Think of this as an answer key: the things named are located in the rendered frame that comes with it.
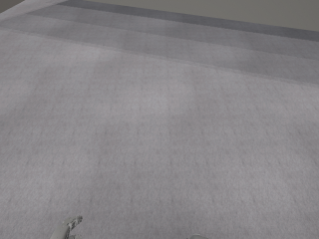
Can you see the left robot hand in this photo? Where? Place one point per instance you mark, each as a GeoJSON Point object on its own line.
{"type": "Point", "coordinates": [62, 231]}

